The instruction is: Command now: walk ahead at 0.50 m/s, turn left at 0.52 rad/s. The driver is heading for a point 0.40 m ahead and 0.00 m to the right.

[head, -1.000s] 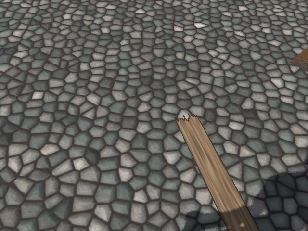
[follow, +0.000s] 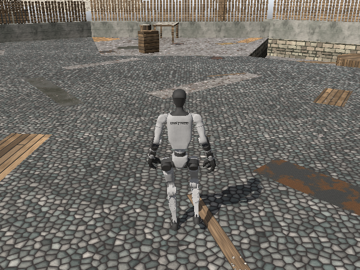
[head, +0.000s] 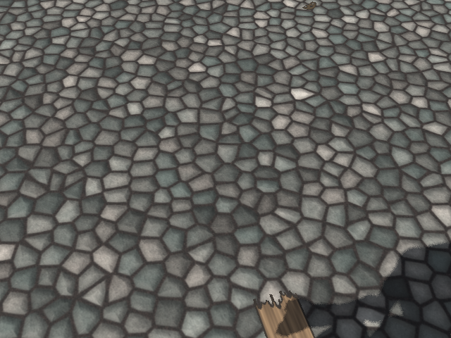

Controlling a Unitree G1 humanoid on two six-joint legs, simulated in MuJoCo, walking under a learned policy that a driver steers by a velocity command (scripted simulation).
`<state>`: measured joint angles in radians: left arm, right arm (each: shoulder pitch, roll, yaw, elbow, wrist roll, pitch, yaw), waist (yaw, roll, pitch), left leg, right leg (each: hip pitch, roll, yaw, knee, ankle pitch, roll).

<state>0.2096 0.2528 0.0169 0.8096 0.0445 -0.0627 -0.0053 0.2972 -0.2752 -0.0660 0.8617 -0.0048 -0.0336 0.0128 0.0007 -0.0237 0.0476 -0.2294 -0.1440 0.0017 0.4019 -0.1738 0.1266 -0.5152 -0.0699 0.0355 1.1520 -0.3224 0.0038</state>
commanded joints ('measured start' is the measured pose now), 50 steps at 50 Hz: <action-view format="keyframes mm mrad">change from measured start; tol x16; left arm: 1 38 81 17 -58 7 21 -7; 11 -277 88 4 -183 -15 5 -16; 17 190 252 53 -100 25 -40 29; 50 135 38 4 197 -33 60 36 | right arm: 1 29 -142 -33 -47 4 -27 -4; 18 259 -84 -19 -88 27 -27 -27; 50 -82 -39 46 102 2 15 -49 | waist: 1 25 49 -20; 14 -27 111 -48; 18 33 -285 -395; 20 11 1 -168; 50 12 44 -21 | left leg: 1 -4 251 -266 -207 277 168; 15 165 227 -329 119 592 15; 16 96 164 -275 316 538 -17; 18 -247 -32 -101 815 -395 -76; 19 -291 41 -146 889 -354 -74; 35 87 124 3 75 33 -110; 38 178 385 -268 -36 365 -9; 41 -37 278 -209 -87 58 -37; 50 57 238 -157 -73 167 -50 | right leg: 1 -56 -24 -25 -114 68 41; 11 -100 42 -19 -524 268 40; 15 262 97 -37 -692 212 -34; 16 451 16 24 -724 265 -72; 18 755 -405 642 -764 666 -284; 25 376 -183 113 -819 1051 -221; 33 304 -127 29 -824 740 -182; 38 181 28 -13 -741 4 -49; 50 367 -8 10 -824 167 -24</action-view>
